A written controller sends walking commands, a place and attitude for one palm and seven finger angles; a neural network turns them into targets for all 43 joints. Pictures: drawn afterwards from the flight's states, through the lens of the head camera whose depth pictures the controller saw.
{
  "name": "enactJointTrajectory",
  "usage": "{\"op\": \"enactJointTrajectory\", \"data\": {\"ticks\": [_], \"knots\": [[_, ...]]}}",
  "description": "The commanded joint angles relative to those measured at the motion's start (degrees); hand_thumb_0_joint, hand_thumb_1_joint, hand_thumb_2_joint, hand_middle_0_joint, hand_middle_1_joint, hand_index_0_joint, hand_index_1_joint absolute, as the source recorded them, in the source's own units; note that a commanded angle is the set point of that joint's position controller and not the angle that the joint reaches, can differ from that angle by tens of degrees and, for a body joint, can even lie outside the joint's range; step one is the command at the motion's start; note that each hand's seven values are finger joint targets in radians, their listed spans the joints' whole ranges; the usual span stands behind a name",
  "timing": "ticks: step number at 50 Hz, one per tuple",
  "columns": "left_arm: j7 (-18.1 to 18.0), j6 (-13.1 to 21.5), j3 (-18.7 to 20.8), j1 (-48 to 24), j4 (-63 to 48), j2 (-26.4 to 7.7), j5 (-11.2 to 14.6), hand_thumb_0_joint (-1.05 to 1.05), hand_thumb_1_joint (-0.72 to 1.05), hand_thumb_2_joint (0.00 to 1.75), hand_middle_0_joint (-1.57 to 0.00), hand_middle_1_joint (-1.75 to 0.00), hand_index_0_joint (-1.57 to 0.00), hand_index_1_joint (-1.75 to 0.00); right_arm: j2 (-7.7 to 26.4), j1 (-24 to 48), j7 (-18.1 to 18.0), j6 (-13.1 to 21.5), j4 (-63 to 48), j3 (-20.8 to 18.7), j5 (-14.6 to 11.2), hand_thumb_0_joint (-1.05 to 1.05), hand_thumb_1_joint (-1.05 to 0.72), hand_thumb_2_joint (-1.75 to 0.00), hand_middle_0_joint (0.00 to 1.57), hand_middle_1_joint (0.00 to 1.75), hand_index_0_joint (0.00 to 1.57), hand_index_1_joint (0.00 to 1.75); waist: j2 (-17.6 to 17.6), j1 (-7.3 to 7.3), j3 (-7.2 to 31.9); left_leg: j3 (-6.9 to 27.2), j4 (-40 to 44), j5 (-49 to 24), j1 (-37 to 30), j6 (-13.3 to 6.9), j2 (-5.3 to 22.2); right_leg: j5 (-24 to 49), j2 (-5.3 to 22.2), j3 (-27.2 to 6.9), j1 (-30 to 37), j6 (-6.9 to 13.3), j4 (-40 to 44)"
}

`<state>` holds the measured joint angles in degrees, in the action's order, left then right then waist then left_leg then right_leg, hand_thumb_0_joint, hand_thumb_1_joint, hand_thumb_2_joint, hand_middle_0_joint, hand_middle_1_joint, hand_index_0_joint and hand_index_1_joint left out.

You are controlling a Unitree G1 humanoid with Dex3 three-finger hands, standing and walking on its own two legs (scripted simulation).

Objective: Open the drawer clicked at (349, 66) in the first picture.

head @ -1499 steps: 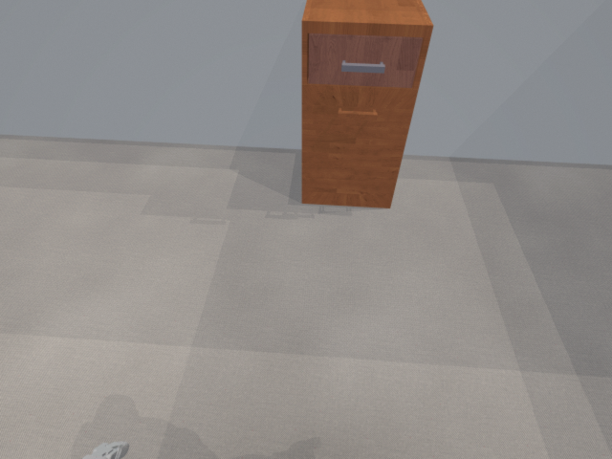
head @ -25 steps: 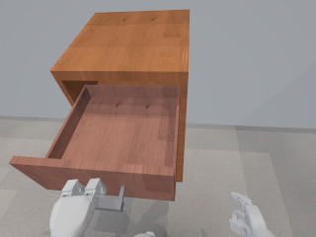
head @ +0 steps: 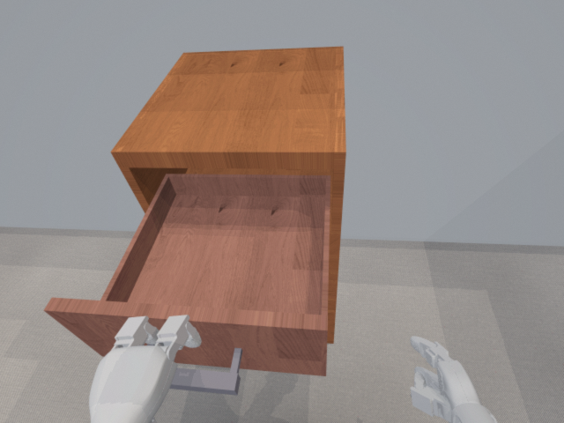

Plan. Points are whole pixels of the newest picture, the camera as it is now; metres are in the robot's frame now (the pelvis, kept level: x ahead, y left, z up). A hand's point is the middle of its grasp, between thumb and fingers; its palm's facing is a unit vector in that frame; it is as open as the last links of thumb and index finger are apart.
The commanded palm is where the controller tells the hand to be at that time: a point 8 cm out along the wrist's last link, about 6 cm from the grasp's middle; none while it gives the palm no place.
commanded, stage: lift the hand off the handle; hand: left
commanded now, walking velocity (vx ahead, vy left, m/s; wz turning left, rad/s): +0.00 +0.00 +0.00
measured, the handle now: (189, 365) +0.21 +0.17 -0.02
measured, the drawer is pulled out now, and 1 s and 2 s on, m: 0.30 0.30 0.30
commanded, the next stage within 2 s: draw the hand back to the body in 0.62 s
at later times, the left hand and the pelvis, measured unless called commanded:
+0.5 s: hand (145, 333) +0.19 +0.17 +0.13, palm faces +0.20 -0.22 -0.95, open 13.7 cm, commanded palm +0.14 +0.18 +0.18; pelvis +0.00 +0.01 +0.02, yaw -1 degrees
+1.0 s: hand (104, 343) +0.17 +0.21 +0.13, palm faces +0.12 -0.16 -0.98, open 13.8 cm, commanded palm +0.13 +0.21 +0.19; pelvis +0.00 +0.01 +0.03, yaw -1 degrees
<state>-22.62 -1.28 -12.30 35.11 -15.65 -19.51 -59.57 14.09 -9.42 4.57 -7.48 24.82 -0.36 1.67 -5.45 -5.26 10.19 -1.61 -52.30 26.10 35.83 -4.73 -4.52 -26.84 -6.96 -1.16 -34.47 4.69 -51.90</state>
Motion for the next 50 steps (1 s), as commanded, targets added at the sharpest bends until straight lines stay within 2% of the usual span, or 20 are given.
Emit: {"op": "enactJointTrajectory", "data": {"ticks": [1,4,8,9,10,11,18,19,20,22,25,26,29,34,41,42,46,47,48,50], "knots": [[-2.8,0.7,5.1,-7.6,-20.1,-5.2,0.7,0.0,-0.5,0.3,-0.3,-1.2,-0.3,-1.2,4.3,8.2,0.0,3.1,-10.4,-1.4,-0.7,0.0,-0.9,-0.9,0.2,0.3,0.2,0.3,3.0,1.17,6.5,6.0,6.8,-17.3,-14.7,2.0,3.9,10.3,3.5,-5.6,-2.3,0.4,10.8],[-1.6,0.3,6.0,-8.0,-21.6,-6.7,0.8,0.0,-0.5,0.3,-0.3,-1.2,-0.3,-1.2,4.2,7.5,-0.1,3.2,-10.5,-1.5,-0.6,0.0,-0.9,-0.9,0.2,0.3,0.2,0.3,5.1,0.75,6.8,5.2,6.8,-17.0,-14.9,2.0,3.9,9.7,3.6,-6.4,-2.1,0.1,12.0],[-0.3,0.1,6.6,-8.1,-23.5,-6.8,1.6,0.0,-0.5,0.3,-0.3,-1.2,-0.3,-1.2,3.9,7.9,-0.1,3.3,-10.1,-1.3,-1.2,0.0,-0.9,-0.9,0.2,0.3,0.2,0.3,4.5,0.86,5.2,5.6,8.2,-17.6,-15.7,2.2,4.4,10.5,4.0,-6.0,-0.7,0.2,12.5],[0.1,-0.1,7.1,-8.1,-24.0,-7.6,1.5,0.0,-0.5,0.3,-0.3,-1.2,-0.3,-1.2,4.0,7.6,-0.1,3.2,-10.3,-1.3,-0.9,0.0,-0.9,-0.9,0.2,0.3,0.2,0.3,4.7,0.18,6.3,5.4,8.1,-17.8,-16.1,2.3,4.4,10.3,3.8,-6.2,-0.6,0.2,12.8],[0.5,-0.3,6.8,-8.2,-24.1,-7.2,1.9,0.0,-0.5,0.3,-0.3,-1.2,-0.3,-1.2,3.8,7.9,-0.2,3.3,-10.3,-1.2,-1.2,0.0,-0.9,-0.9,0.2,0.3,0.2,0.3,4.8,0.88,4.6,5.2,8.4,-17.0,-15.7,2.1,4.4,10.1,4.2,-6.1,-0.2,0.0,13.5],[0.6,-0.3,8.6,-7.8,-25.3,-8.4,2.6,0.0,-0.5,0.3,-0.3,-1.2,-0.3,-1.2,3.9,8.8,-0.2,3.5,-10.4,-0.9,-1.7,0.0,-0.9,-0.9,0.2,0.3,0.2,0.3,3.5,0.09,5.4,5.9,9.1,-18.0,-16.3,2.1,4.4,11.9,4.3,-6.7,1.3,0.3,13.5],[3.5,-1.6,7.0,-6.5,-29.0,-7.3,3.3,0.0,-0.5,0.3,-0.3,-1.2,-0.3,-1.2,3.8,8.8,0.4,3.3,-10.5,-0.9,-2.0,0.0,-0.9,-0.9,0.2,0.3,0.2,0.3,2.2,-0.14,3.6,5.5,10.5,-19.2,-17.5,2.6,5.6,10.6,4.5,-5.9,1.6,0.2,14.3],[4.2,-2.2,6.3,-5.4,-28.2,-7.0,2.9,0.0,-0.5,0.3,-0.3,-1.2,-0.3,-1.2,3.9,8.3,0.7,3.0,-10.6,-0.9,-1.8,0.0,-0.9,-0.9,0.2,0.3,0.2,0.3,3.0,-0.73,4.0,5.4,10.4,-19.4,-17.6,2.6,5.6,10.1,4.1,-5.5,1.4,0.1,14.4],[4.9,-2.9,4.7,-6.2,-28.5,-5.6,3.2,0.0,-0.5,0.3,-0.3,-1.2,-0.3,-1.2,3.7,8.9,1.0,2.8,-10.7,-0.7,-2.2,0.0,-0.9,-0.9,0.2,0.3,0.2,0.3,3.4,0.06,3.3,5.5,10.9,-19.1,-17.5,2.6,5.8,9.8,4.6,-5.2,1.8,-0.1,14.5],[6.7,-4.7,5.6,-0.9,-25.1,-6.1,3.9,0.0,-0.5,0.3,-0.3,-1.2,-0.3,-1.2,3.3,8.4,1.5,2.7,-10.7,-0.1,-3.1,0.0,-0.9,-0.9,0.2,0.3,0.2,0.3,5.4,-0.91,2.8,5.2,12.2,-20.3,-16.3,2.4,6.0,12.2,4.4,-4.2,4.8,-0.6,14.7],[8.7,-5.5,8.3,-1.6,-26.2,-8.6,6.3,0.0,-0.5,0.3,-0.3,-1.2,-0.3,-1.2,3.4,10.6,1.3,1.4,-11.3,0.5,-4.1,0.0,-0.9,-0.9,0.2,0.3,0.2,0.3,9.3,-0.67,0.8,4.3,14.0,-18.8,-14.7,2.2,5.8,16.3,5.5,-5.2,9.5,-1.8,16.4],[9.1,-5.9,10.2,-1.9,-26.8,-10.2,7.1,0.0,-0.5,0.3,-0.3,-1.2,-0.3,-1.2,3.8,12.3,1.1,1.3,-11.5,0.8,-4.5,0.0,-0.9,-0.9,0.2,0.3,0.2,0.3,8.7,-0.89,0.9,4.6,14.3,-18.7,-15.1,2.0,5.7,17.9,5.6,-6.4,11.0,-1.7,17.0],[10.5,-5.7,8.3,0.7,-26.1,-8.7,6.8,0.0,-0.5,0.3,-0.3,-1.2,-0.3,-1.2,3.5,10.2,1.3,0.8,-11.4,0.8,-4.1,0.0,-0.9,-0.9,0.2,0.3,0.2,0.3,6.8,-1.2,0.4,3.6,14.7,-20.3,-16.0,2.0,5.8,18.1,5.2,-5.5,10.9,-1.9,17.6],[10.3,-4.9,8.1,0.9,-31.2,-9.7,5.3,0.0,-0.5,0.3,-0.3,-1.2,-0.3,-1.2,4.4,8.9,1.4,1.1,-12.8,0.6,-3.2,0.0,-0.9,-0.9,0.2,0.3,0.2,0.3,2.3,-1.37,0.7,3.4,13.9,-19.5,-17.8,2.2,6.3,13.7,4.9,-7.0,8.5,-1.0,19.1],[7.5,-2.6,13.4,-0.5,-32.0,-12.4,4.7,0.0,-0.5,0.3,-0.3,-1.2,-0.3,-1.2,4.7,9.1,0.3,1.6,-13.3,0.6,-2.6,0.0,-0.9,-0.9,0.2,0.3,0.2,0.3,3.5,-1.17,0.1,4.1,12.4,-16.4,-18.7,2.2,5.7,10.1,5.1,-9.6,5.5,0.0,20.7],[7.8,-2.7,13.8,-0.2,-29.6,-12.7,4.1,0.0,-0.5,0.3,-0.3,-1.2,-0.3,-1.2,4.2,7.9,0.2,1.5,-12.6,0.7,-2.3,0.0,-0.9,-0.9,0.2,0.3,0.2,0.3,4.8,-1.41,-0.1,3.8,12.7,-17.0,-18.7,2.1,5.6,9.6,4.9,-8.0,5.6,-0.3,20.5],[9.1,-3.2,14.6,-2.3,-28.9,-12.5,7.1,0.0,-0.5,0.3,-0.3,-1.2,-0.3,-1.2,4.6,10.2,-0.4,1.5,-12.1,0.2,-3.7,0.0,-0.9,-0.9,0.2,0.3,0.2,0.3,3.6,-0.56,0.5,4.8,14.4,-17.3,-19.1,1.9,5.4,14.1,5.3,-7.6,8.5,-0.7,20.4],[9.9,-3.6,14.1,-0.5,-27.7,-12.3,7.1,0.0,-0.5,0.3,-0.3,-1.2,-0.3,-1.2,4.3,8.8,-0.4,1.5,-11.9,0.4,-3.4,0.0,-0.9,-0.9,0.2,0.3,0.2,0.3,4.4,-1.25,1.8,4.3,14.6,-18.9,-19.3,1.7,5.2,15.3,5.3,-6.2,9.7,-1.2,20.1],[10.4,-3.5,14.3,-1.2,-28.6,-12.6,8.4,0.0,-0.5,0.3,-0.3,-1.2,-0.3,-1.2,4.5,9.5,-0.7,1.4,-11.7,0.2,-4.0,0.0,-0.9,-0.9,0.2,0.3,0.2,0.3,4.6,-0.49,1.6,4.3,15.1,-19.5,-19.1,1.9,5.4,17.4,5.7,-6.7,10.9,-1.4,20.2],[11.2,-3.5,15.0,0.3,-29.4,-13.9,9.1,0.0,-0.5,0.3,-0.3,-1.2,-0.3,-1.2,4.8,9.5,-1.0,1.4,-12.1,0.4,-3.9,0.0,-0.9,-0.9,0.2,0.3,0.2,0.3,5.4,-0.78,1.1,4.1,15.5,-20.5,-19.2,1.9,5.3,19.5,6.1,-6.7,11.8,-1.8,20.7]]}}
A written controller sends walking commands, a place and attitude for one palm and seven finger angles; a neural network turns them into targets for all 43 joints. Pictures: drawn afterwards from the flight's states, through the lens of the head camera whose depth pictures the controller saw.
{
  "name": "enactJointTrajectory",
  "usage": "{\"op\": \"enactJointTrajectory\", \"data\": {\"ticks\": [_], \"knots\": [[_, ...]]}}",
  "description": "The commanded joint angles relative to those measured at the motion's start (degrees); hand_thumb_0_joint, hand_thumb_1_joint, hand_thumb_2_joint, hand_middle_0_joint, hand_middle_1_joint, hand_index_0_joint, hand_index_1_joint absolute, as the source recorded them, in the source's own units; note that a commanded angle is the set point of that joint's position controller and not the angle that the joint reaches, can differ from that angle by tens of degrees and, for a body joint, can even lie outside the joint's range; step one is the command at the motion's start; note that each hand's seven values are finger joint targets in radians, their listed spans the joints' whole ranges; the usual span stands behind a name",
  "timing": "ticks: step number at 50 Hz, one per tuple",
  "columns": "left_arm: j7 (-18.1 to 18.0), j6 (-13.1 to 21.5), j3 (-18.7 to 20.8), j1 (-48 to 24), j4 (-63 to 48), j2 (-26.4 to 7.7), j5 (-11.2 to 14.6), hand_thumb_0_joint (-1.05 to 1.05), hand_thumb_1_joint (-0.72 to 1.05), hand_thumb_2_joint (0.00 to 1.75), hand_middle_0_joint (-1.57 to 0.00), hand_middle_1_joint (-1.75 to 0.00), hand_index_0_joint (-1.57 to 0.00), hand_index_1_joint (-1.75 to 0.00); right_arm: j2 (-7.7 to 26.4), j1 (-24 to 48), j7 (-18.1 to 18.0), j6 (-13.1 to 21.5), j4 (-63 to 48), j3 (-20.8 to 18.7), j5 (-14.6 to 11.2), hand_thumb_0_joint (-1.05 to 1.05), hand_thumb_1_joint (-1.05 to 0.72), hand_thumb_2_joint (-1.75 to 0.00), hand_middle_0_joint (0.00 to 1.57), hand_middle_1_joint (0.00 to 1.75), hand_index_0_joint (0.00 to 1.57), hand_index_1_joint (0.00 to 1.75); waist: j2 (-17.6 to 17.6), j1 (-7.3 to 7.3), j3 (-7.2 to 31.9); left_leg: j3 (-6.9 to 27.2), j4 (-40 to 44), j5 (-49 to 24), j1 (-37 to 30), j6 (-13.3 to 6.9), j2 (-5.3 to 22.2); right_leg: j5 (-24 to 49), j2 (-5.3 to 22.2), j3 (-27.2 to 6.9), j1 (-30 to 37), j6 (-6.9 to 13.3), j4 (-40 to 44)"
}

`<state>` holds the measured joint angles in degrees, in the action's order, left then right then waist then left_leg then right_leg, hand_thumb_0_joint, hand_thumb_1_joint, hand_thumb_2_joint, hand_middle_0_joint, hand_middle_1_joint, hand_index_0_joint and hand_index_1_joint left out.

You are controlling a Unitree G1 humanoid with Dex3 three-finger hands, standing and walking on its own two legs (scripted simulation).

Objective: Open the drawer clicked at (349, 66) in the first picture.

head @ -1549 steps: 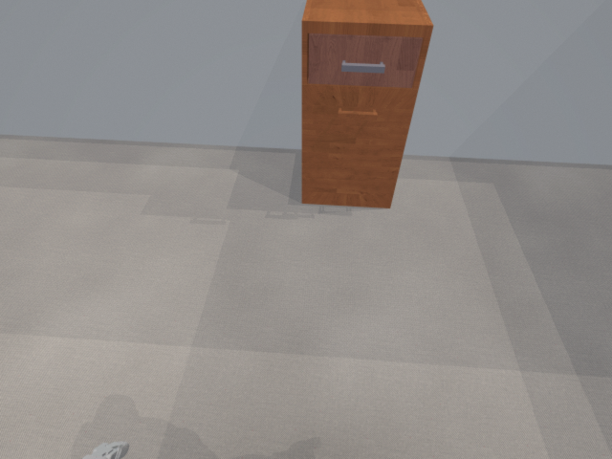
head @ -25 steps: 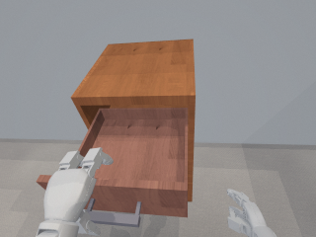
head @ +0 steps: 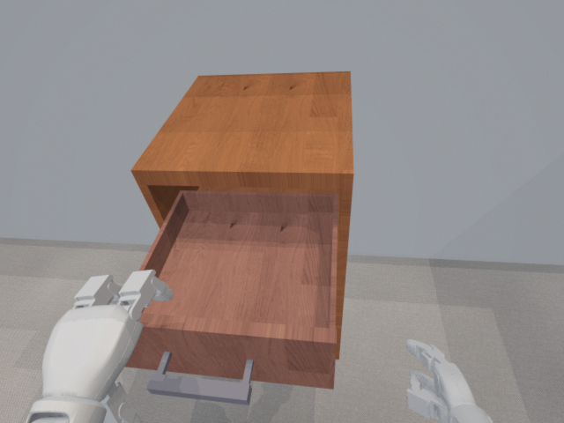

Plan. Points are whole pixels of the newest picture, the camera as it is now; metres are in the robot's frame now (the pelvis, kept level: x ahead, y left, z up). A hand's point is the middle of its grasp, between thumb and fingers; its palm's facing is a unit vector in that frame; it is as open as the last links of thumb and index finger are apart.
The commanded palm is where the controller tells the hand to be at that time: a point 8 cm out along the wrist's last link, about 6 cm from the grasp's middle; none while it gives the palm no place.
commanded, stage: draw the hand back to the body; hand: left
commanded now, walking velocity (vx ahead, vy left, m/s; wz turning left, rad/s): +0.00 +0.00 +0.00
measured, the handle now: (203, 375) +0.20 +0.17 -0.05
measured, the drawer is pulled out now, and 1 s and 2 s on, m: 0.30 0.30 0.30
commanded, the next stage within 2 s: step back with the hand held close in 1.32 s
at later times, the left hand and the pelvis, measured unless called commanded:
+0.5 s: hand (112, 342) +0.16 +0.21 +0.14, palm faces +0.28 -0.88 -0.39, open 13.5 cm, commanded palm +0.12 +0.25 +0.18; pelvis +0.01 +0.02 +0.01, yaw +4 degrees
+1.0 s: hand (60, 313) +0.17 +0.25 +0.18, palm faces +0.41 -0.81 -0.41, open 9.7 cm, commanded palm +0.11 +0.30 +0.20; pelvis +0.01 +0.01 +0.02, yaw +5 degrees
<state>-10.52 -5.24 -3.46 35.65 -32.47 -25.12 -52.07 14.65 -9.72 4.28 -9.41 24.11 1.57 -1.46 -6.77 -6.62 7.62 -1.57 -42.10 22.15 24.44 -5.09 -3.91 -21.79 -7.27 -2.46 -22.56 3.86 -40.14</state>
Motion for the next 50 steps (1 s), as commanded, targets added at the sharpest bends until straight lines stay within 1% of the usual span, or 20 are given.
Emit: {"op": "enactJointTrajectory", "data": {"ticks": [1,7,10,11,12,16,17,18,19,21,22,24,26,29,33,36,39,42,47,50], "knots": [[-0.9,0.2,7.5,0.2,-13.1,-9.4,2.4,0.0,-0.5,0.3,-0.3,-1.2,-0.3,-1.2,4.8,11.1,-0.9,3.7,-11.4,-1.2,-1.2,0.0,-0.9,-0.9,0.2,0.3,0.2,0.3,5.4,0.66,3.9,4.5,5.6,-16.9,-8.0,2.2,4.7,16.1,6.4,-5.8,1.0,-0.9,9.1],[-0.6,1.0,9.8,1.9,-13.5,-11.2,1.4,0.0,-0.5,0.3,-0.3,-1.2,-0.3,-1.2,4.8,9.1,-1.3,3.1,-11.5,-0.6,-0.2,0.0,-0.9,-0.9,0.2,0.3,0.2,0.3,5.8,-0.49,3.2,4.0,5.9,-18.1,-8.7,2.3,5.0,15.0,6.2,-4.2,0.5,-0.9,9.6],[-0.9,1.8,11.8,0.8,-13.6,-11.8,1.9,0.0,-0.5,0.3,-0.3,-1.2,-0.3,-1.2,5.1,8.8,-1.6,2.8,-11.4,-1.3,-0.4,0.0,-0.9,-0.9,0.2,0.3,0.2,0.3,5.0,0.1,0.9,4.4,6.6,-16.6,-9.0,2.9,5.6,10.9,5.9,-4.5,-1.7,-0.6,10.2],[-1.1,1.6,12.5,-0.4,-14.5,-12.3,2.7,0.0,-0.5,0.3,-0.3,-1.2,-0.3,-1.2,5.6,10.2,-1.6,3.1,-11.2,-1.2,-0.8,0.0,-0.9,-0.9,0.2,0.3,0.2,0.3,2.6,0.39,1.2,5.2,7.4,-16.1,-9.4,2.9,5.4,10.8,5.7,-4.7,-1.0,-0.4,10.3],[-0.7,1.6,11.8,-0.2,-14.0,-11.9,1.9,0.0,-0.5,0.3,-0.3,-1.2,-0.3,-1.2,5.2,8.9,-1.7,2.9,-11.3,-1.1,-0.3,0.0,-0.9,-0.9,0.2,0.3,0.2,0.3,2.7,-0.44,2.9,4.8,7.2,-16.7,-10.0,2.7,5.3,9.6,5.7,-2.9,-1.0,-0.5,10.0],[-0.2,1.8,12.3,0.3,-15.6,-11.7,4.1,0.0,-0.5,0.3,-0.3,-1.2,-0.3,-1.2,5.8,9.5,-1.9,3.4,-11.3,-1.7,-1.1,0.0,-0.9,-0.9,0.2,0.3,0.2,0.3,2.3,0.5,3.2,6.4,8.2,-18.5,-11.4,3.5,6.0,9.7,5.5,-2.9,-1.0,-0.6,9.9],[2.5,5.8,4.1,0.2,-12.7,13.7,46.4,0.0,-0.47,0.32,-0.3,-1.18,-0.3,-1.18,-0.2,4.6,-3.4,8.4,-11.8,-1.1,-1.9,0.0,-0.9,-0.9,0.2,0.3,0.2,0.3,8.4,7.06,-1.0,9.2,9.9,-18.9,-18.0,2.0,6.4,9.8,5.6,4.0,3.6,-1.5,8.8],[2.7,7.9,8.8,2.5,-12.2,5.1,48.6,0.0,-0.43,0.33,-0.29,-1.15,-0.29,-1.15,1.8,3.8,-4.8,11.7,-10.3,-2.0,-2.2,0.0,-0.9,-0.9,0.2,0.3,0.2,0.3,9.2,5.35,-0.9,11.1,11.4,-19.7,-18.7,3.0,8.9,6.7,6.2,2.5,2.5,-1.9,8.2],[2.7,8.8,10.6,3.9,-10.7,4.2,48.8,0.0,-0.4,0.34,-0.29,-1.13,-0.29,-1.13,2.0,3.7,-5.3,12.6,-9.0,-1.5,-1.6,0.0,-0.9,-0.9,0.2,0.3,0.2,0.3,6.8,4.81,-2.7,11.3,12.7,-19.4,-18.2,3.7,8.1,5.8,5.7,3.2,2.1,-1.7,9.2],[1.4,10.0,18.2,2.0,-15.8,-2.7,53.2,0.0,-0.32,0.37,-0.29,-1.09,-0.29,-1.09,3.2,5.7,-7.4,13.7,-7.4,-1.7,-1.1,0.0,-0.9,-0.9,0.2,0.3,0.2,0.3,8.1,3.58,-1.4,11.7,14.3,-19.5,-15.6,5.0,8.4,8.2,6.7,2.8,5.7,-1.8,10.2],[1.7,11.8,16.3,-0.8,-20.1,-1.4,53.2,0.0,-0.29,0.39,-0.29,-1.07,-0.29,-1.07,2.8,4.4,-7.6,14.9,-7.6,-0.8,-0.4,0.0,-0.9,-0.9,0.2,0.3,0.2,0.3,7.2,3.74,0.8,10.9,14.5,-20.6,-15.3,5.2,7.2,10.3,7.3,3.1,7.8,-1.6,10.6],[1.9,12.7,16.1,-0.9,-18.4,-0.6,54.3,0.0,-0.22,0.42,-0.28,-1.02,-0.28,-1.02,2.5,4.5,-8.0,16.3,-5.7,-0.3,-0.3,0.0,-0.9,-0.9,0.2,0.3,0.2,0.3,5.5,4.3,-3.5,10.5,15.6,-18.3,-12.9,5.5,6.9,10.0,7.3,3.4,7.3,-1.3,11.8],[2.0,13.1,17.5,-4.3,-19.5,-2.0,54.6,0.0,-0.15,0.45,-0.27,-0.98,-0.27,-0.98,3.1,5.5,-8.1,17.9,-4.5,0.0,-0.6,0.0,-0.9,-0.9,0.2,0.3,0.2,0.3,-1.7,4.36,-6.7,11.4,16.9,-14.3,-11.6,6.0,7.1,8.4,7.2,2.6,7.0,-0.7,13.0],[2.8,13.8,16.0,-3.7,-16.5,1.0,55.1,0.0,-0.05,0.5,-0.27,-0.91,-0.27,-0.91,3.0,3.9,-7.4,19.1,-2.3,0.1,-0.3,0.0,-0.9,-0.9,0.2,0.3,0.2,0.3,-5.9,4.76,-7.7,13.3,18.4,-13.2,-12.3,7.0,7.3,8.3,7.0,3.9,7.3,-0.5,13.0],[3.7,14.0,19.3,0.0,-13.3,0.1,56.3,0.0,0.09,0.55,-0.26,-0.82,-0.26,-0.82,3.3,4.6,-6.9,18.9,-1.6,-1.2,-0.3,0.0,-0.9,-0.9,0.2,0.3,0.2,0.3,5.4,4.12,-2.6,11.0,16.6,-21.9,-14.0,6.8,7.1,12.8,7.1,4.3,11.0,-0.8,13.9],[4.2,14.0,21.4,1.0,-11.3,-0.3,56.8,0.0,0.2,0.6,-0.25,-0.75,-0.25,-0.75,3.4,5.7,-7.2,17.8,-1.0,-1.9,-0.5,0.0,-0.9,-0.9,0.2,0.3,0.2,0.3,8.5,4.05,-1.9,10.0,16.3,-22.3,-13.9,6.2,6.7,14.6,6.9,3.9,11.8,-1.1,14.7],[4.1,14.4,22.9,-0.9,-12.2,-1.9,56.9,0.0,0.31,0.64,-0.24,-0.68,-0.24,-0.68,3.6,6.2,-7.5,17.0,-1.0,-1.9,-0.7,0.0,-0.9,-0.9,0.2,0.3,0.2,0.3,6.2,4.15,-1.5,9.2,16.6,-19.9,-14.1,5.7,6.3,13.8,7.3,3.5,11.7,-1.3,15.5],[3.5,14.5,24.5,-3.2,-14.7,-3.8,56.7,0.0,0.41,0.69,-0.24,-0.62,-0.24,-0.62,3.6,6.0,-7.9,17.6,-0.6,-1.6,-0.8,0.0,-0.9,-0.9,0.2,0.3,0.2,0.3,0.2,4.21,-0.3,9.6,16.7,-21.3,-15.3,6.1,6.3,14.1,7.5,3.4,12.4,-1.2,15.6],[2.9,14.3,26.5,-4.3,-13.9,-5.2,56.9,0.0,0.58,0.76,-0.22,-0.5,-0.22,-0.5,3.7,6.0,-8.2,17.9,0.4,-1.8,-1.0,0.0,-0.9,-0.9,0.2,0.3,0.2,0.3,0.0,4.37,-0.8,9.4,16.4,-23.5,-16.1,6.0,6.1,15.8,7.4,3.4,12.6,-1.2,16.3],[3.0,13.8,27.3,-4.0,-10.1,-4.8,57.3,0.0,0.69,0.81,-0.22,-0.43,-0.22,-0.43,3.7,6.4,-8.0,17.0,0.8,-2.1,-1.1,0.0,-0.9,-0.9,0.2,0.3,0.2,0.3,3.4,4.27,-3.0,9.2,16.8,-22.5,-15.6,5.8,6.0,15.7,7.3,3.7,11.9,-1.4,16.8]]}}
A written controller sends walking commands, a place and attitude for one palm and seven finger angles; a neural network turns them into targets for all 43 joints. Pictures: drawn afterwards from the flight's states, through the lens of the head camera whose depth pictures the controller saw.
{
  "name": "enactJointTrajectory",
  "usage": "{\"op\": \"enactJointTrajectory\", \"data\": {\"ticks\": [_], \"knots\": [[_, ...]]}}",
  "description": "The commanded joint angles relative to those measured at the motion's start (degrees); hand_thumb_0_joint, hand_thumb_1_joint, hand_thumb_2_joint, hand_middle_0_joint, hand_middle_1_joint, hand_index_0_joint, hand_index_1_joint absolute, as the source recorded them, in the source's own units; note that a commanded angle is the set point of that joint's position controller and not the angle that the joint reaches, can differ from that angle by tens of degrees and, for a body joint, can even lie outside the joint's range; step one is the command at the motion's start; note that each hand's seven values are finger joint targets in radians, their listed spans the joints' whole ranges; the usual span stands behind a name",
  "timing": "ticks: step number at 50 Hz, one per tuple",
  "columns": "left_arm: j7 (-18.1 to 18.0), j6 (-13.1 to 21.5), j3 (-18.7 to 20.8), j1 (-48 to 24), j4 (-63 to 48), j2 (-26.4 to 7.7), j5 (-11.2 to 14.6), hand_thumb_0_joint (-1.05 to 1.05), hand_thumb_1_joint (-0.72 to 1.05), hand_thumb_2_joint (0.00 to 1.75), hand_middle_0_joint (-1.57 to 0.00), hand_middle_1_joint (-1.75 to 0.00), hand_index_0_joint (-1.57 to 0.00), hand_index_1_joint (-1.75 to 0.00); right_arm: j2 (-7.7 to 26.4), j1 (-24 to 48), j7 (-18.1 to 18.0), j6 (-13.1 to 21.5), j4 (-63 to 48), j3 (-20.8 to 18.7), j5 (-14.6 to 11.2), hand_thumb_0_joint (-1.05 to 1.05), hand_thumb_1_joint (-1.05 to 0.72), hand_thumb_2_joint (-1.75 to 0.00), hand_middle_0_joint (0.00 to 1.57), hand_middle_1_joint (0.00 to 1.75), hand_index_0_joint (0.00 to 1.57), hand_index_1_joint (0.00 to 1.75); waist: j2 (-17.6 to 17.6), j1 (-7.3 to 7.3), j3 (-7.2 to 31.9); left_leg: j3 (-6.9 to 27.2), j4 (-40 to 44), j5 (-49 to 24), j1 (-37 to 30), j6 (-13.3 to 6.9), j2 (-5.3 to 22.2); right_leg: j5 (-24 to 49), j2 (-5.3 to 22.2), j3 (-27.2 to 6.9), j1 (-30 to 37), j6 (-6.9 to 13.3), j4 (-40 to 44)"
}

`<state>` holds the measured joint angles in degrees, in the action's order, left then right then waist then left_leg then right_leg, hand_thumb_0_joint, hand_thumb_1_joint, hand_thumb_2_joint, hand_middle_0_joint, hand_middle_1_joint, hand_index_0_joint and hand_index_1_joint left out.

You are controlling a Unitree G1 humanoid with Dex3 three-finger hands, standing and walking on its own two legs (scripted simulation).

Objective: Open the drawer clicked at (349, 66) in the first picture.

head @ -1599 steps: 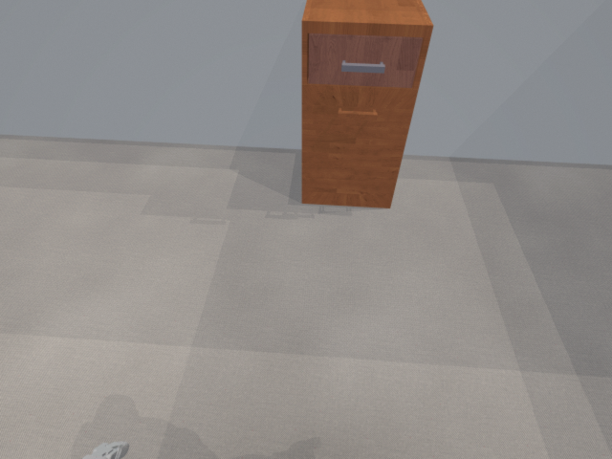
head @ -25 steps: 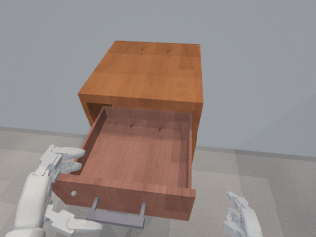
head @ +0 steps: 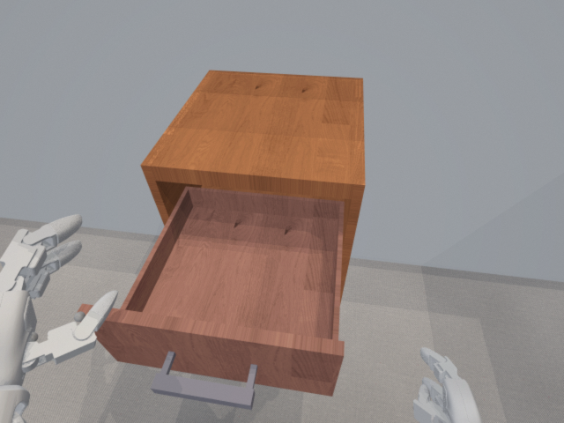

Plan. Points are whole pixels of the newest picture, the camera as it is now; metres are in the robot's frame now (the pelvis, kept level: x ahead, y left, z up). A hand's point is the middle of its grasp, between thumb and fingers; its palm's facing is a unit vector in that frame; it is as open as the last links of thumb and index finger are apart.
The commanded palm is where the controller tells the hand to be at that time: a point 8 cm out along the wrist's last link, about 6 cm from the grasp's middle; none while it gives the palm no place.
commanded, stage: draw the hand back to the body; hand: left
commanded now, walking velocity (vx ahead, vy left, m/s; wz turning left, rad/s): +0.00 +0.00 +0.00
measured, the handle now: (207, 377) +0.20 +0.14 -0.07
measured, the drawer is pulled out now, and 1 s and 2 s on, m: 0.30 0.30 0.30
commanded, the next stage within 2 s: step back with the hand held close in 0.32 s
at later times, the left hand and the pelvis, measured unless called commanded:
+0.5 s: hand (93, 306) +0.19 +0.21 +0.17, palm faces +0.37 -0.81 -0.45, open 7.4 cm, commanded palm +0.13 +0.25 +0.18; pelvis +0.00 -0.03 +0.00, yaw +0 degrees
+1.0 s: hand (58, 341) +0.15 +0.23 +0.17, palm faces +0.31 -0.79 -0.53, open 7.4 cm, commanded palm +0.09 +0.27 +0.18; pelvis -0.04 -0.01 -0.01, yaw -1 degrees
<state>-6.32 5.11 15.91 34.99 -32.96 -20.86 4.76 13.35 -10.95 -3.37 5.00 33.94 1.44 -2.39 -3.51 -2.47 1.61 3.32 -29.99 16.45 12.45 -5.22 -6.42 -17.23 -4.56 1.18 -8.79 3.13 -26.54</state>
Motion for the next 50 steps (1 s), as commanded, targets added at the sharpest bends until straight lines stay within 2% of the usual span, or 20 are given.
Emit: {"op": "enactJointTrajectory", "data": {"ticks": [1,4,5,6,7,13,16,20,21,22,24,25,28,31,34,36,42,45,47,50], "knots": [[-1.1,3.7,8.6,-4.4,-9.8,-9.4,0.7,0.0,0.73,0.82,-0.21,-0.41,-0.21,-0.41,5.3,7.8,-0.4,2.5,-8.9,-2.1,-0.2,0.0,-0.9,-0.9,0.2,0.3,0.2,0.3,-0.4,0.13,2.5,4.2,4.7,-16.7,-3.5,5.7,8.4,11.7,4.5,-0.3,-1.7,-0.5,3.7],[-0.5,3.7,6.1,-3.3,-7.0,-6.9,0.8,0.0,0.83,0.87,-0.21,-0.34,-0.21,-0.34,5.1,8.1,-0.2,1.9,-9.1,-2.2,-0.3,0.0,-0.9,-0.9,0.2,0.3,0.2,0.3,1.3,0.45,1.2,3.8,5.0,-14.2,-3.2,5.0,8.2,10.4,4.7,-0.2,-2.4,-0.8,4.0],[-0.5,3.6,6.9,-3.4,-6.4,-7.6,0.9,0.0,0.87,0.88,-0.2,-0.32,-0.2,-0.32,5.2,8.4,-0.2,1.6,-9.1,-2.2,-0.2,0.0,-0.9,-0.9,0.2,0.3,0.2,0.3,2.1,0.15,1.5,3.6,5.0,-13.8,-3.0,4.8,8.0,10.7,4.8,-0.4,-2.1,-1.0,4.1],[-0.4,3.7,6.5,-4.4,-7.2,-7.2,1.1,0.0,0.9,0.9,-0.2,-0.3,-0.2,-0.3,5.4,8.7,-0.3,1.7,-9.2,-2.2,-0.2,0.0,-0.9,-0.9,0.2,0.3,0.2,0.3,0.6,0.16,1.1,3.5,5.0,-13.6,-2.7,4.5,7.7,11.0,4.7,-0.7,-1.9,-0.8,4.5],[-0.4,3.6,5.9,-4.2,-6.7,-7.2,0.9,0.0,0.9,0.9,-0.2,-0.3,-0.2,-0.3,5.1,8.7,-0.3,1.5,-9.2,-2.2,-0.3,0.0,-0.9,-0.9,0.2,0.3,0.2,0.3,1.9,0.47,1.1,3.4,4.9,-12.7,-2.6,4.2,7.7,10.6,4.9,-0.8,-1.9,-1.0,4.5],[-1.1,4.0,7.7,-4.6,-10.5,-9.8,0.8,0.0,0.9,0.9,-0.2,-0.3,-0.2,-0.3,5.0,8.7,-0.6,2.1,-9.5,-1.6,-0.1,0.0,-0.9,-0.9,0.2,0.3,0.2,0.3,-0.9,-0.19,5.3,2.8,4.6,-14.1,-3.8,4.0,7.4,12.7,5.4,-1.5,0.4,-1.1,4.6],[-1.3,3.6,8.2,-5.2,-11.1,-10.1,0.9,0.0,0.9,0.9,-0.2,-0.3,-0.2,-0.3,5.0,9.0,-0.8,2.2,-9.3,-1.7,-0.1,0.0,-0.9,-0.9,0.2,0.3,0.2,0.3,-1.7,-0.04,4.6,2.4,4.0,-15.2,-4.1,3.8,7.2,14.9,5.4,-2.0,0.1,-1.0,5.1],[-1.1,3.3,7.4,-3.6,-7.3,-8.8,0.9,0.0,0.9,0.9,-0.2,-0.3,-0.2,-0.3,4.7,9.1,-0.7,1.5,-8.6,-1.8,-0.1,0.0,-0.9,-0.9,0.2,0.3,0.2,0.3,2.1,0.14,2.9,2.0,3.9,-14.1,-3.7,3.4,7.2,14.9,5.7,-2.0,-0.6,-1.5,5.4],[-1.0,3.5,7.3,-4.4,-8.2,-8.6,1.0,0.0,0.9,0.9,-0.2,-0.3,-0.2,-0.3,5.0,9.3,-0.8,1.6,-8.7,-2.0,-0.1,0.0,-0.9,-0.9,0.2,0.3,0.2,0.3,0.7,0.25,3.0,1.7,3.5,-14.7,-4.0,3.3,7.0,16.1,5.7,-2.4,-0.5,-1.4,5.8],[-1.8,6.6,18.7,-13.9,-15.1,-19.6,0.7,0.0,0.9,0.9,-0.2,-0.3,-0.2,-0.3,6.9,6.0,-0.5,1.0,-10.6,-2.9,-0.5,0.0,-0.9,-0.9,0.2,0.3,0.2,0.3,0.3,1.65,-2.2,5.8,2.4,-11.0,0.4,1.6,7.9,18.4,9.6,-9.9,-3.8,-1.4,8.6],[-0.9,7.5,13.2,-6.3,-5.7,-12.1,0.0,0.0,0.9,0.9,-0.2,-0.3,-0.2,-0.3,5.7,7.4,0.1,0.4,-8.8,-3.2,-0.2,0.0,-0.9,-0.9,0.2,0.3,0.2,0.3,7.7,2.27,-2.2,5.1,-1.0,-8.7,-0.4,1.6,7.1,19.4,12.3,-12.1,-4.9,-2.0,10.1],[-0.5,7.5,11.2,-3.7,-3.4,-9.7,-0.2,0.0,0.9,0.9,-0.2,-0.3,-0.2,-0.3,5.8,7.5,0.4,-0.2,-8.9,-3.3,-0.3,0.0,-0.9,-0.9,0.2,0.3,0.2,0.3,8.6,2.48,-1.2,4.4,-2.2,-9.3,-0.6,1.5,6.8,21.3,12.9,-11.9,-4.6,-2.6,9.9],[0.0,8.5,9.5,1.4,-3.7,-7.5,-0.4,0.0,0.9,0.9,-0.2,-0.3,-0.2,-0.3,6.2,7.9,1.1,-1.3,-9.3,-3.9,-0.4,0.0,-0.9,-0.9,0.2,0.3,0.2,0.3,5.2,2.52,4.0,3.3,-1.9,-14.1,-1.1,1.3,7.3,27.3,13.1,-9.4,-1.3,-4.1,6.4],[-0.2,8.9,10.5,2.7,-9.7,-9.6,-0.7,0.0,0.9,0.9,-0.2,-0.3,-0.2,-0.3,7.2,8.8,1.2,-2.5,-10.6,-4.5,-0.4,0.0,-0.9,-0.9,0.2,0.3,0.2,0.3,1.9,2.46,8.0,3.7,-0.7,-21.7,-1.3,1.1,8.9,30.6,11.8,-7.7,0.5,-5.2,2.7],[-1.1,8.9,13.0,4.6,-13.6,-12.1,-0.7,0.0,0.9,0.9,-0.2,-0.3,-0.2,-0.3,6.6,8.8,0.7,-3.6,-11.7,-4.6,-0.5,0.0,-0.9,-0.9,0.2,0.3,0.2,0.3,2.4,2.4,10.9,5.0,-0.4,-25.1,1.7,1.1,10.4,31.2,11.1,-6.8,3.9,-4.8,-0.5],[-1.8,8.9,14.9,3.5,-17.5,-15.0,-0.6,0.0,0.9,0.9,-0.2,-0.3,-0.2,-0.3,7.0,8.8,0.1,-3.8,-12.4,-4.7,-0.5,0.0,-0.9,-0.9,0.2,0.3,0.2,0.3,0.9,2.52,11.8,6.0,-0.5,-25.0,2.9,1.3,11.0,30.1,11.3,-7.8,3.8,-3.8,-1.4],[-2.5,8.3,15.4,7.2,-14.9,-13.4,-0.2,0.0,0.9,0.9,-0.2,-0.3,-0.2,-0.3,5.9,7.8,-0.6,-4.3,-12.0,-5.0,-0.2,0.0,-0.9,-0.9,0.2,0.3,0.2,0.3,-0.7,2.75,10.2,10.5,2.5,-24.2,7.6,1.2,13.6,18.2,9.1,-5.9,2.8,-1.7,-3.6],[-2.3,7.9,14.9,7.1,-11.6,-12.1,-0.1,0.0,0.9,0.9,-0.2,-0.3,-0.2,-0.3,5.8,8.2,-0.7,-4.2,-11.5,-5.2,0.0,0.0,-0.9,-0.9,0.2,0.3,0.2,0.3,0.7,2.79,7.5,11.8,4.7,-19.2,11.4,0.5,14.8,11.1,8.1,-6.1,1.4,-1.9,-4.5],[-2.4,7.8,13.9,6.6,-10.6,-11.2,-0.3,0.0,0.9,0.9,-0.2,-0.3,-0.2,-0.3,5.8,8.2,-0.7,-3.9,-11.1,-5.0,0.4,0.0,-0.9,-0.9,0.2,0.3,0.2,0.3,-0.2,2.85,6.2,12.6,6.9,-16.0,13.6,0.0,16.1,5.4,7.1,-5.5,0.5,-2.0,-5.8],[-2.5,7.8,12.6,4.2,-10.9,-10.3,-1.0,0.0,0.9,0.9,-0.2,-0.3,-0.2,-0.3,6.2,7.8,-0.9,-3.2,-11.2,-4.7,1.3,0.0,-0.9,-0.9,0.2,0.3,0.2,0.3,0.1,2.89,3.6,14.7,10.3,-6.3,19.9,-1.2,17.8,-2.8,5.7,-5.3,1.2,-2.3,-8.3]]}}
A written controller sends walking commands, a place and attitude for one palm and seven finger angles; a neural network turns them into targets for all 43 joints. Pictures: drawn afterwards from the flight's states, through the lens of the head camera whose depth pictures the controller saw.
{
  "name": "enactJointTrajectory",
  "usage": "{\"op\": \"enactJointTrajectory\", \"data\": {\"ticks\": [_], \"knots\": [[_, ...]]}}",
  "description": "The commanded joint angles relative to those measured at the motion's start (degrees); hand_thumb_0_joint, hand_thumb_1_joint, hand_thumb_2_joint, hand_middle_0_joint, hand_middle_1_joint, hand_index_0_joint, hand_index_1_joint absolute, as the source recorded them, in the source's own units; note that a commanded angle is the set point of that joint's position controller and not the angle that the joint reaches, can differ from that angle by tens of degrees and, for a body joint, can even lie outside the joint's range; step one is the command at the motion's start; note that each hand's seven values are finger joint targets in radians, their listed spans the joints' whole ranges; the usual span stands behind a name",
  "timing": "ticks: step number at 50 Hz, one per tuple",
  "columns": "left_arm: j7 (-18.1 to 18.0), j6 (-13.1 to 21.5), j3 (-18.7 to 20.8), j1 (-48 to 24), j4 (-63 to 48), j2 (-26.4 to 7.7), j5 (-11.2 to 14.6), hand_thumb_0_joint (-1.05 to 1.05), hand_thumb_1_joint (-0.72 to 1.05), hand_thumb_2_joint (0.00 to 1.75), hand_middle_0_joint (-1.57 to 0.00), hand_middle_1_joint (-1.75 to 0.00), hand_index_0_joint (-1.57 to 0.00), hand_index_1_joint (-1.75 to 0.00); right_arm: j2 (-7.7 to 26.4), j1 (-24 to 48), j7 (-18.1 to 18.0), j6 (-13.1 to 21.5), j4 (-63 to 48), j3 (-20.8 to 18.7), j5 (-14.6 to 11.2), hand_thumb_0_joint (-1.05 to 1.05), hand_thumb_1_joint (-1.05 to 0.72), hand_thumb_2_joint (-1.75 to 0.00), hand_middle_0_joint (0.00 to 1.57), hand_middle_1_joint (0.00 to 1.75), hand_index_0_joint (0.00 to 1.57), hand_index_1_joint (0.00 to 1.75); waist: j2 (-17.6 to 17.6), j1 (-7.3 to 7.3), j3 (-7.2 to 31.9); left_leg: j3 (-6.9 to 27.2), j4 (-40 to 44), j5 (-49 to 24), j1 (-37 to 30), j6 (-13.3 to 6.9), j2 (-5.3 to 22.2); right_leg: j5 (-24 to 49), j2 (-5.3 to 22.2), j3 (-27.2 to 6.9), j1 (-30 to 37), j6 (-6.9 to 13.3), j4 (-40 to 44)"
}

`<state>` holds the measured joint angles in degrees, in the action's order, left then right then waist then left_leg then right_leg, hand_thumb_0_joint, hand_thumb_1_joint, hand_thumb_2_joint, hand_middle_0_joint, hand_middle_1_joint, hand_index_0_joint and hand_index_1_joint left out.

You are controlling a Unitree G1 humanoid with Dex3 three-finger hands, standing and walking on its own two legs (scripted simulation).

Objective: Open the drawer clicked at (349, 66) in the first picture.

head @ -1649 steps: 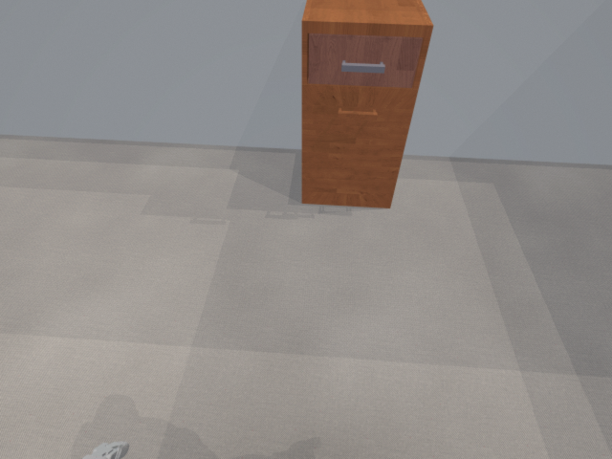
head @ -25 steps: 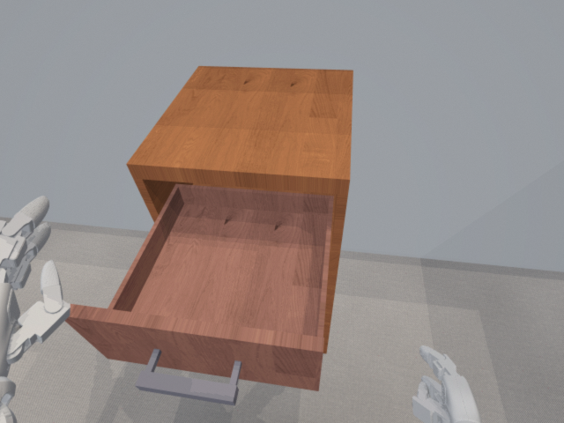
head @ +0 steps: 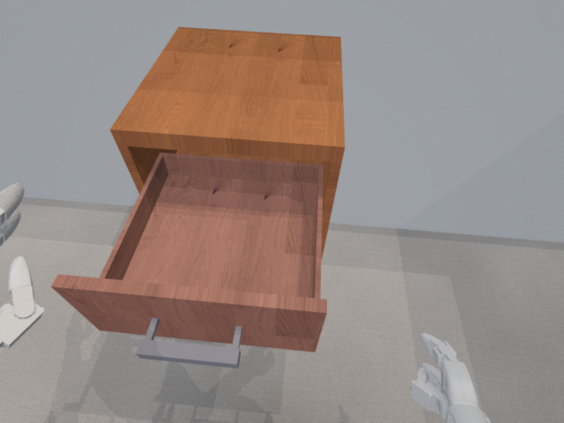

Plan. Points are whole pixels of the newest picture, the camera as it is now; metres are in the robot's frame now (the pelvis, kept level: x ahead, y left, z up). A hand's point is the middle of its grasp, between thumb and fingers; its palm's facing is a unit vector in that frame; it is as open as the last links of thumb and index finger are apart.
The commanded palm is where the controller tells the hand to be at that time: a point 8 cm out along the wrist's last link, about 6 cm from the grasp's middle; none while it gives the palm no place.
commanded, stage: step back with the hand held close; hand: left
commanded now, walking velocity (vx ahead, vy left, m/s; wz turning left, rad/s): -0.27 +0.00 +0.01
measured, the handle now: (192, 340) +0.25 +0.15 -0.06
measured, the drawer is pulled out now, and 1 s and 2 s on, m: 0.30 0.30 0.30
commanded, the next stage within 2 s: stop stepping back and stand still in 0.76 s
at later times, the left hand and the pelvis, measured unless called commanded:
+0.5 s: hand out of the picture +0.14 +0.25 +0.17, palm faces +0.36 -0.81 -0.47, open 7.4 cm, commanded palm +0.06 +0.29 +0.19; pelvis -0.05 +0.00 -0.01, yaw +3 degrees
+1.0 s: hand out of the picture +0.00 +0.17 +0.18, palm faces +0.31 -0.76 -0.57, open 7.4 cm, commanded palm -0.04 +0.21 +0.19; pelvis -0.16 -0.07 +0.01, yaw +1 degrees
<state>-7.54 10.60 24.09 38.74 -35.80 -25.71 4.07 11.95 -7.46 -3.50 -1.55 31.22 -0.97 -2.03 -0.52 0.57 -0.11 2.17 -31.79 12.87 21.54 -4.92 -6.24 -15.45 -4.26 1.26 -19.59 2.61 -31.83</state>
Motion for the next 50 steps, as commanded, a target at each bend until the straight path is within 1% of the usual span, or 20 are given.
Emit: {"op": "enactJointTrajectory", "data": {"ticks": [1,7,11,13,16,18,20,21,22,25,28,33,36,40,41,42,43,45,46,50], "knots": [[-1.4,2.3,4.3,-0.8,-9.5,-6.1,-0.7,0.0,0.9,0.9,-0.2,-0.3,-0.2,-0.3,8.1,4.1,-0.9,3.8,-8.5,-2.2,1.1,0.0,-0.9,-0.9,0.2,0.3,0.2,0.3,-4.2,-0.06,5.0,16.3,13.4,1.1,12.1,-1.9,17.9,-5.5,4.9,-5.6,12.6,-1.7,-4.1],[-1.7,2.9,4.6,-3.5,-15.2,-6.5,-1.3,0.0,0.9,0.9,-0.2,-0.3,-0.2,-0.3,8.4,2.3,-1.0,5.9,-9.3,-1.4,1.5,0.0,-0.9,-0.9,0.2,0.3,0.2,0.3,-2.9,-0.08,7.3,14.9,10.6,9.9,16.4,-2.0,16.3,0.1,6.2,-6.4,17.6,-1.6,-2.3],[-2.1,4.1,6.4,-4.7,-15.4,-8.1,-1.8,0.0,0.9,0.9,-0.2,-0.3,-0.2,-0.3,8.9,1.8,-0.6,6.4,-9.5,-1.7,1.5,0.0,-0.9,-0.9,0.2,0.3,0.2,0.3,-1.9,0.41,5.2,12.0,4.6,22.7,19.5,-0.7,12.0,-10.5,11.6,-14.7,12.7,1.1,4.8],[-2.7,4.7,5.0,-4.0,-14.4,-7.3,-1.2,0.0,0.9,0.9,-0.2,-0.3,-0.2,-0.3,7.9,1.1,-0.1,6.4,-8.7,-1.6,1.3,0.0,-0.9,-0.9,0.2,0.3,0.2,0.3,1.1,0.88,3.9,9.2,-3.8,17.6,13.3,1.6,8.8,-16.3,17.6,-20.7,3.8,4.0,13.0],[-3.4,5.2,5.3,-1.8,-12.3,-7.3,0.0,0.0,0.9,0.9,-0.2,-0.3,-0.2,-0.3,7.6,0.8,0.6,5.9,-6.9,-2.4,1.2,0.0,-0.9,-0.9,0.2,0.3,0.2,0.3,5.3,1.51,6.2,4.2,-15.7,9.7,1.2,4.1,5.9,-8.1,23.6,-20.0,-4.2,7.5,16.7],[-3.3,5.3,5.6,-0.1,-11.6,-7.4,0.0,0.0,0.9,0.9,-0.2,-0.3,-0.2,-0.3,6.6,1.5,0.6,5.1,-6.6,-1.8,1.1,0.0,-0.9,-0.9,0.2,0.3,0.2,0.3,5.1,1.43,6.0,4.0,-8.9,8.8,0.1,3.6,7.4,-2.0,21.0,-13.0,-2.8,5.5,12.7],[-3.3,5.3,6.2,-0.4,-12.7,-8.2,-0.4,0.0,0.9,0.9,-0.2,-0.3,-0.2,-0.3,7.1,3.0,0.0,4.7,-6.8,-1.7,1.1,0.0,-0.9,-0.9,0.2,0.3,0.2,0.3,-3.6,0.72,3.9,8.2,6.2,2.3,4.6,1.6,11.5,-1.1,12.5,-6.3,1.1,0.9,5.5],[-3.2,5.5,6.8,-2.1,-14.7,-9.2,-1.0,0.0,0.9,0.9,-0.2,-0.3,-0.2,-0.3,8.2,4.4,-0.4,5.2,-7.4,-2.2,1.1,0.0,-0.9,-0.9,0.2,0.3,0.2,0.3,-11.1,0.44,3.7,13.0,10.9,-3.8,8.8,0.2,16.3,2.4,7.4,-3.0,4.8,-1.2,-2.6],[-3.1,6.1,6.5,-2.0,-15.4,-8.7,-1.4,0.0,0.9,0.9,-0.2,-0.3,-0.2,-0.3,7.2,4.1,-0.5,6.0,-7.2,-2.0,1.4,0.0,-0.9,-0.9,0.2,0.3,0.2,0.3,-13.0,-0.14,5.9,15.5,10.5,-12.1,10.6,-1.0,19.8,3.9,5.2,-1.9,8.2,-2.3,-7.4],[-2.1,6.4,7.1,-0.9,-14.7,-7.8,-1.7,0.0,0.9,0.9,-0.2,-0.3,-0.2,-0.3,7.0,1.9,0.1,7.2,-6.9,-2.7,2.5,0.0,-0.9,-0.9,0.2,0.3,0.2,0.3,-12.8,-0.06,6.5,15.6,15.3,-3.8,15.5,-2.9,23.8,-12.0,2.7,-2.6,9.1,-2.2,-18.9],[-1.5,6.4,5.3,-1.1,-17.4,-6.1,-0.4,0.0,0.9,0.9,-0.2,-0.3,-0.2,-0.3,6.9,0.0,0.4,8.9,-4.5,-3.3,2.8,0.0,-0.9,-0.9,0.2,0.3,0.2,0.3,-7.0,-0.26,10.4,13.4,8.2,-30.1,-4.0,-2.8,23.1,-11.8,2.9,-2.2,-0.7,-3.2,-13.4],[0.2,6.6,4.1,-1.1,-17.2,-5.1,0.1,0.0,0.9,0.9,-0.2,-0.3,-0.2,-0.3,7.2,1.2,1.7,10.6,-2.4,-2.9,3.1,0.0,-0.9,-0.9,0.2,0.3,0.2,0.3,-10.8,-0.61,14.7,10.5,6.8,-38.0,-16.5,-2.3,21.6,-11.7,1.5,-0.9,-2.7,-4.0,-6.4],[0.9,6.7,6.5,-0.3,-16.5,-6.7,0.4,0.0,0.9,0.9,-0.2,-0.3,-0.2,-0.3,7.3,2.5,2.0,10.7,-2.3,-2.6,3.2,0.0,-0.9,-0.9,0.2,0.3,0.2,0.3,-13.2,-1.05,16.5,8.7,5.3,-37.1,-18.4,-1.7,20.8,-8.2,1.3,-0.5,-0.4,-3.8,0.8],[2.8,8.2,9.5,1.6,-18.1,-8.4,1.4,0.0,0.9,0.9,-0.2,-0.3,-0.2,-0.3,6.7,5.3,2.6,9.3,-4.8,-2.0,2.0,0.0,-0.9,-0.9,0.2,0.3,0.2,0.3,-8.6,-2.12,19.1,4.1,-2.2,-27.4,-15.4,1.1,17.0,8.9,3.0,1.0,8.0,-4.2,13.8],[3.1,8.3,9.8,2.2,-19.0,-9.5,1.5,0.0,0.9,0.9,-0.2,-0.3,-0.2,-0.3,6.0,4.4,3.0,8.9,-5.9,-2.2,1.0,0.0,-0.9,-0.9,0.2,0.3,0.2,0.3,3.4,-1.99,22.0,-1.4,-9.0,-18.4,-13.8,3.7,11.4,23.3,6.9,-0.8,10.9,-5.9,16.1],[3.0,8.1,10.7,3.4,-15.7,-10.3,1.5,0.0,0.9,0.9,-0.2,-0.3,-0.2,-0.3,6.0,5.6,2.7,8.4,-7.3,-2.7,-0.4,0.0,-0.9,-0.9,0.2,0.3,0.2,0.3,17.0,-1.51,17.6,-5.7,-17.5,3.9,-3.5,5.4,5.5,40.0,15.0,-5.3,10.7,-4.4,13.9],[2.5,8.0,11.5,5.3,-12.7,-10.6,1.5,0.0,0.9,0.9,-0.2,-0.3,-0.2,-0.3,6.2,7.6,2.4,8.1,-8.8,-3.1,-1.9,0.0,-0.9,-0.9,0.2,0.3,0.2,0.3,19.5,-1.65,12.7,-3.1,-29.8,16.3,7.3,5.8,2.0,46.9,21.5,-11.6,9.5,-0.5,11.1],[1.4,5.4,10.1,9.0,-7.9,-6.9,1.3,0.0,0.9,0.9,-0.2,-0.3,-0.2,-0.3,3.6,7.4,1.0,6.5,-8.2,-1.4,-1.0,0.0,-0.9,-0.9,0.2,0.3,0.2,0.3,9.3,-0.05,6.8,2.1,-34.7,15.9,13.3,5.7,5.3,40.8,22.3,-10.5,8.0,4.3,8.3],[0.9,4.0,9.5,8.5,-5.5,-5.8,0.2,0.0,0.9,0.9,-0.2,-0.3,-0.2,-0.3,2.8,8.4,0.6,5.4,-7.9,-0.3,-0.1,0.0,-0.9,-0.9,0.2,0.3,0.2,0.3,4.2,0.4,5.9,0.5,-29.0,15.7,12.3,5.4,6.0,39.3,20.8,-9.9,8.8,5.2,7.5],[-2.3,3.6,4.7,-0.8,-3.7,-4.8,-1.1,0.0,0.9,0.9,-0.2,-0.3,-0.2,-0.3,4.8,4.9,-1.1,4.5,-7.4,-0.2,0.3,0.0,-0.9,-0.9,0.2,0.3,0.2,0.3,9.0,1.34,4.6,-3.8,-15.9,13.5,6.7,4.7,5.1,47.4,19.5,-9.6,13.8,2.7,6.0]]}}
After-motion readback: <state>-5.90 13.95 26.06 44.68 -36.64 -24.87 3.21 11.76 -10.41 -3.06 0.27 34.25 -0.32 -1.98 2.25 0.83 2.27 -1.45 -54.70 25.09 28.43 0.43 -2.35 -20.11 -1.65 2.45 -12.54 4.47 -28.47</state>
